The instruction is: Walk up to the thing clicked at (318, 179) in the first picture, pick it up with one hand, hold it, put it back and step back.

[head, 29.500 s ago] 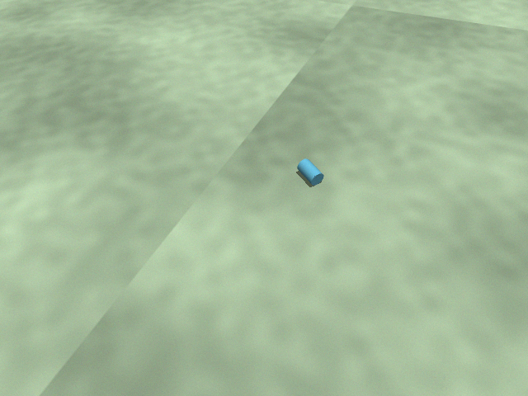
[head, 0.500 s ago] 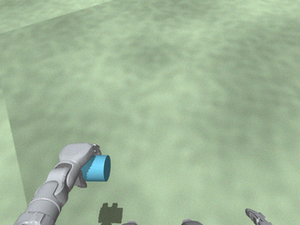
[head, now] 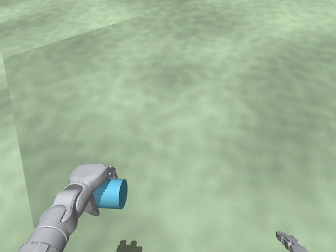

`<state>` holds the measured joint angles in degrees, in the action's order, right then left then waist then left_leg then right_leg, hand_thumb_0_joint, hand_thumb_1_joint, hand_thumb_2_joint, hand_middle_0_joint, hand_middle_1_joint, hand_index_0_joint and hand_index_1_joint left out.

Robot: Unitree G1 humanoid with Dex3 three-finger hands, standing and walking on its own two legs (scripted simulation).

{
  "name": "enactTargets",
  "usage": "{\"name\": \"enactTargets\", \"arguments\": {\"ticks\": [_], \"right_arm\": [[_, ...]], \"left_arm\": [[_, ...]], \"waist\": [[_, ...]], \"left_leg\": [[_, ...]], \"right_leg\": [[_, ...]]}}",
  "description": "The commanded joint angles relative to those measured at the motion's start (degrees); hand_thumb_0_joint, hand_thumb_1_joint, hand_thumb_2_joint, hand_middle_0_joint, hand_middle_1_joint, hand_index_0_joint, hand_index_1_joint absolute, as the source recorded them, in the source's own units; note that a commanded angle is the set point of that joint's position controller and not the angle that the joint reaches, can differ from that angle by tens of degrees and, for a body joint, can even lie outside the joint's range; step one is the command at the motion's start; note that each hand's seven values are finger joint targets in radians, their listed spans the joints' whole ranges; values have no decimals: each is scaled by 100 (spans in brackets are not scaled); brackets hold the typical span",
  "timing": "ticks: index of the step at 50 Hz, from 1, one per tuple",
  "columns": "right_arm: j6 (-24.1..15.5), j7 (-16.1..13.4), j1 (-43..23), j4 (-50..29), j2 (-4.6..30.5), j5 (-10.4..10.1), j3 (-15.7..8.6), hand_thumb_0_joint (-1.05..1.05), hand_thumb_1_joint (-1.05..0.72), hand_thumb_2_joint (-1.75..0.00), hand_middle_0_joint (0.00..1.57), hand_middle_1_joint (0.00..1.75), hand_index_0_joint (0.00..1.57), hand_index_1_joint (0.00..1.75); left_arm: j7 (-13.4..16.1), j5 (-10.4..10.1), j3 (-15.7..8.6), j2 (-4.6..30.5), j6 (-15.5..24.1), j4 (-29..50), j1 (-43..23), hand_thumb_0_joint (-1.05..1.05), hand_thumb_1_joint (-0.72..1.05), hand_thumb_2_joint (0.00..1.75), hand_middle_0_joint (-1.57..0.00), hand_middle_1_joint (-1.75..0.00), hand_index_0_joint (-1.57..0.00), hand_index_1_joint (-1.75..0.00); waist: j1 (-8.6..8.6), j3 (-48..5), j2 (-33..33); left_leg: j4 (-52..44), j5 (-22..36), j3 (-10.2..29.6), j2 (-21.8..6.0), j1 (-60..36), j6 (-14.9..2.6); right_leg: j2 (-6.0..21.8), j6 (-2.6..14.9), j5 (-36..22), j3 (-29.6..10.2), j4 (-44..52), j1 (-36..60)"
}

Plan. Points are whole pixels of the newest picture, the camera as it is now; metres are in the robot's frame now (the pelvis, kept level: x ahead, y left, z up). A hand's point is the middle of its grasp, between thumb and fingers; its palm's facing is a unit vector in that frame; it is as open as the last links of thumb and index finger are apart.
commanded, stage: hold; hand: left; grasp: from above
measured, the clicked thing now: (100, 192) +0.29 +0.21 -0.07
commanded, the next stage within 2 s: crouch in 1.40 s
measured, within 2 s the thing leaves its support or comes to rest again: neither
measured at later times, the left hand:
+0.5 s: hand (93, 199) +0.26 +0.22 -0.04, palm faces -0.48 -0.03 -0.87, open 10.2 cm
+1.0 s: hand (94, 196) +0.26 +0.21 -0.02, palm faces -0.48 -0.04 -0.88, open 10.2 cm
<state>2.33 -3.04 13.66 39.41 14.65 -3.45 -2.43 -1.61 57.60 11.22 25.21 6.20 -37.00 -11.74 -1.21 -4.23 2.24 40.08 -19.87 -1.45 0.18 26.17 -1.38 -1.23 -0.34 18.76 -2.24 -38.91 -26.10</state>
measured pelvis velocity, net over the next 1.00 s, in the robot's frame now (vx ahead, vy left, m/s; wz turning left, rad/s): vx -0.01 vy -0.01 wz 0.00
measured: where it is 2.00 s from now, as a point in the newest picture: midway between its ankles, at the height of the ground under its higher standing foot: outside the picture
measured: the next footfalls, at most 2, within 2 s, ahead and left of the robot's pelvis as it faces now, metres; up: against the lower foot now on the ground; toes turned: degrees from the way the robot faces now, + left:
none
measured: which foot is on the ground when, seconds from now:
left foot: down 0.00-1.00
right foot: down 0.00-1.00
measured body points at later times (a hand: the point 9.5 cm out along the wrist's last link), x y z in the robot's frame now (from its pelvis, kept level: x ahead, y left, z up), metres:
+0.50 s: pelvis -0.02 +0.00 +0.01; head +0.00 -0.02 +0.46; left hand +0.28 +0.22 +0.01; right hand +0.12 -0.26 -0.10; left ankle +0.00 +0.10 -0.72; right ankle +0.01 -0.13 -0.72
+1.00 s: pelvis -0.01 -0.01 +0.02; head +0.00 -0.03 +0.47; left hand +0.28 +0.21 +0.03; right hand +0.15 -0.26 -0.10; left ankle +0.00 +0.10 -0.72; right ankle +0.01 -0.13 -0.72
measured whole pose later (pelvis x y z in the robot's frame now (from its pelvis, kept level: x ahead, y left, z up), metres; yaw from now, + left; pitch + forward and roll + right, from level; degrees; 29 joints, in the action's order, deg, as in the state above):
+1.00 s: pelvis -0.01 -0.01 +0.02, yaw +0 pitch +1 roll +0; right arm 3.7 -4.7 9.7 38.9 14.7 -4.0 -1.1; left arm -4.2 55.9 11.6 25.3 6.7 -30.6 -8.7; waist 0.3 -0.5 3.1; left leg 29.9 -14.6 -1.3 0.3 16.4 -0.8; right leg -1.0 0.3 14.5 -2.3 -30.4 -17.1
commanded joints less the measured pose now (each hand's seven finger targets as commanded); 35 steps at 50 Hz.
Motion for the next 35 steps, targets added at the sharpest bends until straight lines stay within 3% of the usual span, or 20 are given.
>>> {"name": "enactTargets", "arguments": {"ticks": [1,4,6,23,32,34,35], "right_arm": [[-215,-78,-293,-772,824,-23,-232,0,-90,-90,20,30,20,30],[-204,-86,-330,-771,827,-10,-224,0,-90,-90,20,30,20,30],[-203,-90,-365,-786,811,-19,-213,0,-90,-90,20,30,20,30],[-207,-162,-677,-840,775,-41,-121,0,-89,-90,20,30,20,30],[-205,-183,-782,-847,768,-41,-114,0,-90,-90,20,30,20,30],[-200,-193,-832,-871,742,-44,-103,0,-90,-90,20,30,20,30],[-195,-200,-832,-858,747,-42,-101,0,-90,-90,20,30,20,30]], "left_arm": [[204,-68,-743,1335,88,1238,-1867,0,75,85,-115,-50,-113,-53],[238,-88,-813,1368,124,1463,-1953,0,75,85,-114,-52,-112,-55],[217,-73,-676,1199,117,1310,-1830,0,77,86,-116,-52,-114,-55],[121,-201,-728,1298,120,1702,-1885,0,78,84,-115,-56,-114,-57],[116,-213,-770,1327,109,1716,-1735,0,78,89,-117,-56,-115,-59],[84,-219,-677,1239,114,1776,-1702,0,79,89,-117,-58,-115,-60],[85,-209,-763,1328,110,1730,-1649,0,77,89,-117,-57,-114,-59]], "waist": [[25,-1367,-9],[67,-1424,153],[35,-1266,58],[115,-1048,35],[142,-1038,30],[118,-1019,-42],[133,-1016,-75]], "left_leg": [[-567,1688,117,56,-948,51],[-655,1585,133,41,-1046,77],[-703,1465,112,45,-1076,65],[-1100,971,89,66,-1266,47],[-1231,1075,83,76,-1408,45],[-1228,1186,61,93,-1459,32],[-1238,1150,62,96,-1468,25]], "right_leg": [[-165,166,-1372,89,533,494],[-169,182,-1228,86,572,511],[-163,181,-1149,80,632,419],[-125,156,-697,43,1051,689],[-106,150,-782,31,1180,861],[-98,136,-901,20,1208,902],[-93,132,-854,25,1248,917]]}}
